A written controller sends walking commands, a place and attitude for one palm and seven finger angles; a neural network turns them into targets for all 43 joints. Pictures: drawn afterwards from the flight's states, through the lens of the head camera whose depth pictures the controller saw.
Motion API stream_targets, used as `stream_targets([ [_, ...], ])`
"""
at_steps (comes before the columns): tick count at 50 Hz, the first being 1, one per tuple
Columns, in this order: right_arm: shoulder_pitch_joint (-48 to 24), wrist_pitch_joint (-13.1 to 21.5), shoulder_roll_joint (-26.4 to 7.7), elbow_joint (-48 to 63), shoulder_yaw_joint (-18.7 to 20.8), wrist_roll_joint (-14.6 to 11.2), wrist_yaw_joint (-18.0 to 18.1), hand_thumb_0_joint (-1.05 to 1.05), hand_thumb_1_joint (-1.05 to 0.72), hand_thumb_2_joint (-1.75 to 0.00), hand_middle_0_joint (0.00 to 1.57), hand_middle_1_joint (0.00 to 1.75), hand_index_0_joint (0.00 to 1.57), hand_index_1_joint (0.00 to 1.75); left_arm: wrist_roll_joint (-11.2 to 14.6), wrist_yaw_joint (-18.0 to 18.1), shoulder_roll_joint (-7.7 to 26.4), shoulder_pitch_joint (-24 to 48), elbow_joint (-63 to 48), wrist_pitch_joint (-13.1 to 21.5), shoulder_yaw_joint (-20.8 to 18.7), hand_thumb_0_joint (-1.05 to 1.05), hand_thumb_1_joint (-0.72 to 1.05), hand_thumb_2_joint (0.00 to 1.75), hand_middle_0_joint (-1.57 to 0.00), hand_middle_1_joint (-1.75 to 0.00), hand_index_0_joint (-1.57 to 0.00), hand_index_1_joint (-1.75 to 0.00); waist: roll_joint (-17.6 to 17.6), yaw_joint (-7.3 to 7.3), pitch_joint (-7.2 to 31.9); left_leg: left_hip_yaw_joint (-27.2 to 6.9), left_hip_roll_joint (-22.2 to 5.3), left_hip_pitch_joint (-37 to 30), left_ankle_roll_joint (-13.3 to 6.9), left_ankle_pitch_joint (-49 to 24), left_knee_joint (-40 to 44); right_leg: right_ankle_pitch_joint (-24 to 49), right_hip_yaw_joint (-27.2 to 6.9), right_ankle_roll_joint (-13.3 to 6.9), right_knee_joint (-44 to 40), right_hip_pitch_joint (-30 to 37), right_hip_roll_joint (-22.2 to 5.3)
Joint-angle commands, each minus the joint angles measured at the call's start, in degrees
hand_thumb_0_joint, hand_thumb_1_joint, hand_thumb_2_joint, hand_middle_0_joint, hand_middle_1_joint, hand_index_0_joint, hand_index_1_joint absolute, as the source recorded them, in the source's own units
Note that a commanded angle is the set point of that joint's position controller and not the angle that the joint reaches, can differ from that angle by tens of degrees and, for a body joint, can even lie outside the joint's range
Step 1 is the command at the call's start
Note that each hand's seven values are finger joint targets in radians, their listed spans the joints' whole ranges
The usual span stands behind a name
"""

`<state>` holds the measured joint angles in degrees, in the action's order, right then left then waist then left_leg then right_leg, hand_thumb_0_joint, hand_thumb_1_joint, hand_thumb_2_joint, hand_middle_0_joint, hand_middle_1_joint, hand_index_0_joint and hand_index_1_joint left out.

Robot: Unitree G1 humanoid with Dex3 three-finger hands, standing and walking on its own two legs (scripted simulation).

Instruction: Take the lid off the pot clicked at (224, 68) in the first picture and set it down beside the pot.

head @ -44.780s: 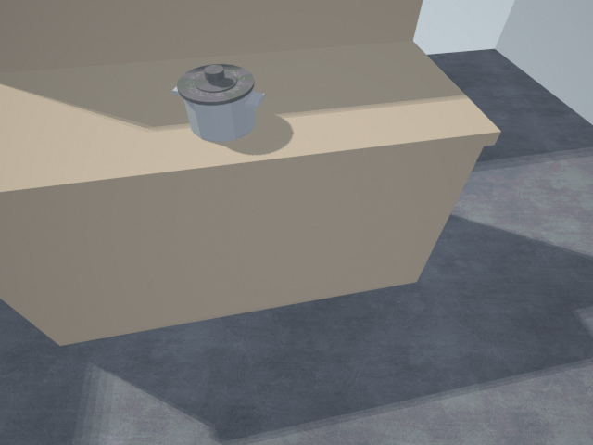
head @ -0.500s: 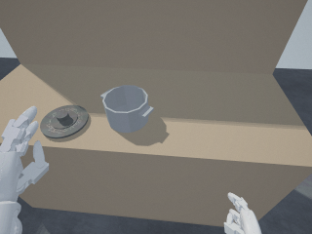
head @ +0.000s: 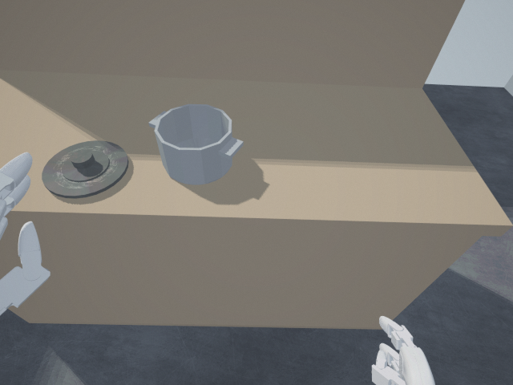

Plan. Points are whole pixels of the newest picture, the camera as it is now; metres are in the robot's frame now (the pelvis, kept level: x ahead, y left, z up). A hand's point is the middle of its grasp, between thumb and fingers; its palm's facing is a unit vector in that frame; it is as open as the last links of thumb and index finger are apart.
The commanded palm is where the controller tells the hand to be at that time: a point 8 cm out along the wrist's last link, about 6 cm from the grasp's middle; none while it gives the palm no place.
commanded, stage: step back with the hand held close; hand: left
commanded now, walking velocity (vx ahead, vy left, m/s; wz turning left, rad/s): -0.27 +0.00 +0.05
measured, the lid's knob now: (82, 159) +0.52 +0.41 +0.02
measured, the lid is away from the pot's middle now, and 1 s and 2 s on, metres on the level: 0.24 0.24 0.24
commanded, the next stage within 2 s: stop stepping back and stand still in 0.76 s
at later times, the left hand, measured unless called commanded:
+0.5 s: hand (16, 330) +0.13 +0.23 +0.18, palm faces +0.31 -0.84 -0.44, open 7.4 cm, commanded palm +0.06 +0.28 +0.20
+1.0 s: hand out of the picture +0.05 +0.31 +0.16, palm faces +0.29 -0.89 -0.35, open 7.5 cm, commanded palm -0.03 +0.35 +0.20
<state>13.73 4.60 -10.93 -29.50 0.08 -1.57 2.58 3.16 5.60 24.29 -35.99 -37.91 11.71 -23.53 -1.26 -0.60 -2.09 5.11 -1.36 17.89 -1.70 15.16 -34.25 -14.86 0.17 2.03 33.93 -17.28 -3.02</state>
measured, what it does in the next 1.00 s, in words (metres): walks backwards: right foot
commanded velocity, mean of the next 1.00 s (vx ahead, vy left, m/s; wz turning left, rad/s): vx -0.29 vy -0.03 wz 0.06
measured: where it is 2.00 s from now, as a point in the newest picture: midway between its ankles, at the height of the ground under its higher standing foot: outside the picture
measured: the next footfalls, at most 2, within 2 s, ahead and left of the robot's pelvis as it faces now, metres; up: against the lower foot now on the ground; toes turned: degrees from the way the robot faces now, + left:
right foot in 0.44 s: -0.10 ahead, -0.11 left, +0.00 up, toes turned -2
right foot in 1.16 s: -0.28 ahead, -0.01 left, +0.00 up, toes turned -7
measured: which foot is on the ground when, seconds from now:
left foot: down 0.00-1.00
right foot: down 0.00-0.24, up 0.26-0.42, down 0.44-0.86, up 0.88-1.00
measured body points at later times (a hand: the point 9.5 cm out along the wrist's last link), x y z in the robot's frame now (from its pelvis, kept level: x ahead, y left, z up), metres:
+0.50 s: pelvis -0.07 +0.01 +0.00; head -0.04 +0.03 +0.45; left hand +0.11 +0.28 +0.21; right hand +0.09 -0.23 -0.08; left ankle +0.04 +0.10 -0.73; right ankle -0.14 -0.11 -0.73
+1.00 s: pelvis -0.17 +0.07 -0.01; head -0.16 +0.13 +0.43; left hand +0.03 +0.36 +0.17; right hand -0.01 -0.16 -0.07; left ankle +0.02 +0.10 -0.73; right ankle -0.21 -0.09 -0.67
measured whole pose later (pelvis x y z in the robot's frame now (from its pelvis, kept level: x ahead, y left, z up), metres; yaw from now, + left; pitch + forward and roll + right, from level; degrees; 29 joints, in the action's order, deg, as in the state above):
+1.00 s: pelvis -0.17 +0.07 -0.01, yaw -1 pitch -2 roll -7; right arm 11.2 6.3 -8.9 -33.8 0.2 0.4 1.2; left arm 4.1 5.8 26.0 -27.5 -34.3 9.5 -22.1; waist -1.0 1.7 -3.1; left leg 0.0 0.3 30.7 -4.3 2.8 -32.6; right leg -31.2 -3.0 -0.2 60.6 -22.5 6.9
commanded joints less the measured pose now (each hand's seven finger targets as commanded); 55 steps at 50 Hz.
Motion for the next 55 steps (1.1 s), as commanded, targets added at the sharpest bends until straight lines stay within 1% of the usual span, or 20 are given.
stream_targets([
  [1,-4.12,4.38,-8.26,7.48,3.17,-0.19,0.97,0.0,-0.9,-0.9,0.2,0.3,0.2,0.3,0.07,1.6,5.52,5.24,-6.06,3.54,-4.51,0.0,0.9,0.9,-0.2,-0.3,-0.2,-0.3,-0.36,1.08,-0.16,-5.16,-3.62,11.09,-0.88,16.8,7.1,3.72,-5.26,-2.33,-8.42,2.75,-1.78],
  [5,-3.92,3.86,-7.36,5.53,3.65,0.73,0.74,0.0,-0.9,-0.9,0.2,0.3,0.2,0.3,-0.47,1.83,5.89,7.79,-5.11,3.18,-2.9,0.0,0.9,0.9,-0.2,-0.3,-0.2,-0.3,-13.2,2.05,3.16,-4.34,0.46,-4.01,0.43,9.34,-8.22,-5.92,-11.17,-5.87,-19.45,-12.02,-9.41],
  [9,-6.03,3.49,-8.27,7.05,2.84,0.72,1.15,0.0,-0.9,-0.9,0.2,0.3,0.2,0.3,-0.44,2.64,5.91,5.72,-9.36,4.18,-3.38,0.0,0.9,0.9,-0.2,-0.3,-0.2,-0.3,-1.35,1.83,5.29,-10.11,-3.02,0.1,-1.29,8.59,6.46,-3.09,-4.65,-3.36,-9.84,-5.58,-3.2],
  [13,-7.34,5.0,-8.86,9.04,2.8,0.7,1.67,0.0,-0.9,-0.9,0.2,0.3,0.2,0.3,-2.07,3.19,6.8,4.56,-14.41,5.76,-5.94,0.0,0.9,0.9,-0.2,-0.3,-0.2,-0.3,20.75,0.73,5.43,-22.13,-15.81,24.77,-6.31,32.95,29.04,-6.08,0.99,0.11,19.85,14.05,6.68],
  [19,-5.49,6.95,-7.86,5.85,3.2,0.95,0.49,0.0,-0.9,-0.9,0.2,0.3,0.2,0.3,-0.54,2.92,5.82,-0.31,-10.86,5.39,-4.83,0.0,0.9,0.9,-0.2,-0.3,-0.2,-0.3,10.58,0.43,4.94,-15.13,-10.52,5.82,-2.98,8.4,14.82,-6.64,1.19,-1.26,-5.71,4.34,5.05],
  [23,-5.05,6.05,-8.02,3.06,2.79,1.44,0.74,0.0,-0.9,-0.9,0.2,0.3,0.2,0.3,-0.25,1.86,7.58,6.3,-9.39,7.33,-3.08,0.0,0.9,0.9,-0.2,-0.3,-0.2,-0.3,2.37,2.0,8.84,-7.14,-4.73,-6.1,0.29,-12.85,2.05,22.31,-5.76,-3.77,-13.49,-0.77,-3.44],
  [26,-5.87,4.32,-8.17,3.57,3.94,0.38,1.16,0.0,-0.9,-0.9,0.2,0.3,0.2,0.3,0.0,1.86,8.61,5.34,-10.14,7.19,-3.55,0.0,0.9,0.9,-0.2,-0.3,-0.2,-0.3,-3.68,1.54,18.24,-4.39,-4.26,-14.11,0.02,-28.35,-0.45,38.16,-3.44,0.92,-9.41,3.17,-2.15],
  [33,-9.44,2.94,-7.82,6.45,3.08,0.92,1.09,0.0,-0.9,-0.9,0.2,0.3,0.2,0.3,1.43,1.56,9.38,0.91,-10.5,7.13,-5.2,0.0,0.9,0.9,-0.2,-0.3,-0.2,-0.3,6.7,0.92,6.85,-9.99,-5.99,-4.87,0.27,-0.94,6.91,1.71,-2.52,-3.21,-11.92,-5.22,0.57],
  [37,-7.35,3.25,-8.0,5.3,3.84,1.49,1.44,0.0,-0.9,-0.9,0.2,0.3,0.2,0.3,1.15,2.44,8.98,3.01,-9.86,7.9,-3.54,0.0,0.9,0.9,-0.2,-0.3,-0.2,-0.3,1.64,2.36,1.34,-9.49,-1.74,-7.87,2.7,9.04,-4.69,-18.21,-7.14,-7.7,-20.65,-19.6,-5.03],
  [40,-6.13,3.26,-7.23,3.64,3.81,1.39,1.27,0.0,-0.9,-0.9,0.2,0.3,0.2,0.3,0.36,2.91,7.8,5.67,-8.34,7.13,-2.23,0.0,0.9,0.9,-0.2,-0.3,-0.2,-0.3,-3.89,3.28,1.67,-9.46,-0.06,-9.99,2.28,4.35,-13.89,-9.36,-7.82,-8.84,-20.16,-22.91,-9.7],
  [42,-6.45,3.39,-7.42,4.09,3.13,1.41,1.45,0.0,-0.9,-0.9,0.2,0.3,0.2,0.3,0.39,2.77,7.6,8.02,-8.38,7.02,-1.76,0.0,0.9,0.9,-0.2,-0.3,-0.2,-0.3,-1.6,3.65,0.74,-12.61,-1.84,-6.96,1.22,4.55,-4.61,-4.51,-4.13,-6.73,-14.31,-19.72,-5.21],
  [43,-3.32,3.77,-16.7,-8.16,5.78,0.91,-2.88,0.0,-0.9,-0.9,0.2,0.3,0.2,0.3,-4.12,-5.02,-4.83,14.52,39.52,-3.98,19.97,0.0,0.9,0.9,-0.2,-0.3,-0.2,-0.3,14.97,7.06,-2.07,-29.6,-11.65,6.85,-2.49,-16.74,-0.26,-5.17,0.22,-3.71,12.42,-18.31,-0.99],
  [44,-11.38,4.89,-6.8,8.44,4.45,0.74,-1.27,0.0,-0.9,-0.9,0.2,0.3,0.2,0.3,1.37,-0.44,14.11,27.76,-24.77,4.34,-4.58,0.0,0.9,0.9,-0.2,-0.3,-0.2,-0.3,10.12,0.71,8.24,-29.12,-14.51,5.4,-4.19,8.64,25.16,-19.76,-0.9,-1.24,19.43,-2.29,9.57],
  [45,-6.37,5.87,-9.72,5.56,3.57,2.16,1.06,0.0,-0.9,-0.9,0.2,0.3,0.2,0.3,0.81,1.85,13.52,13.74,-13.49,5.73,-8.05,0.0,0.9,0.9,-0.2,-0.3,-0.2,-0.3,20.21,1.87,4.8,-31.69,-15.28,12.13,-3.28,29.74,30.3,-20.01,-3.06,-1.97,27.15,-0.41,10.11],
  [46,-6.69,5.59,-9.44,6.78,3.1,1.71,0.74,0.0,-0.9,-0.9,0.2,0.3,0.2,0.3,0.49,1.86,14.85,14.3,-17.59,6.85,-6.18,0.0,0.9,0.9,-0.2,-0.3,-0.2,-0.3,14.03,1.13,6.4,-32.01,-14.53,18.94,-0.99,38.6,33.32,-19.38,-0.78,-2.73,31.75,4.85,13.09],
  [47,-7.1,5.35,-9.02,6.93,3.08,1.99,-0.15,0.0,-0.9,-0.9,0.2,0.3,0.2,0.3,1.65,1.65,12.86,6.32,-14.37,4.96,-8.33,0.0,0.9,0.9,-0.2,-0.3,-0.2,-0.3,20.73,-0.29,8.1,-29.82,-15.26,17.24,2.27,40.45,35.38,-19.2,-0.63,-2.56,35.69,4.49,13.27],
  [48,-7.2,5.43,-8.28,7.4,3.32,2.29,-1.14,0.0,-0.9,-0.9,0.2,0.3,0.2,0.3,1.75,1.4,12.82,6.79,-21.5,3.66,-7.86,0.0,0.9,0.9,-0.2,-0.3,-0.2,-0.3,18.59,-0.81,9.73,-28.06,-13.43,16.67,5.6,37.43,35.68,-17.48,-0.33,-2.72,36.24,5.76,13.08],
  [52,-6.53,6.59,-5.47,7.05,3.52,2.04,-2.65,0.0,-0.9,-0.9,0.2,0.3,0.2,0.3,2.0,1.88,11.58,-4.18,-28.1,2.18,-7.7,0.0,0.9,0.9,-0.2,-0.3,-0.2,-0.3,21.84,-2.29,18.03,-13.22,-7.52,2.8,8.49,26.25,30.59,-17.58,5.03,-4.56,15.22,10.98,12.84],
  [54,-2.83,5.57,-4.79,4.53,3.79,2.55,-2.53,0.0,-0.9,-0.9,0.2,0.3,0.2,0.3,1.4,1.77,12.21,-7.19,-24.04,0.88,-8.09,0.0,0.9,0.9,-0.2,-0.3,-0.2,-0.3,15.24,-1.91,22.09,-4.57,-2.34,-3.78,10.38,12.25,16.6,-18.63,5.68,-7.79,-4.29,15.43,11.42],
  [55,-0.94,4.74,-4.63,3.22,3.99,1.56,-2.39,0.0,-0.9,-0.9,0.2,0.3,0.2,0.3,0.57,1.13,12.7,-3.92,-23.67,0.45,-7.32,0.0,0.9,0.9,-0.2,-0.3,-0.2,-0.3,0.5,-0.96,22.75,3.66,4.81,-11.05,11.16,6.8,-12.15,-12.39,1.5,-11.38,-15.18,5.42,1.87],
])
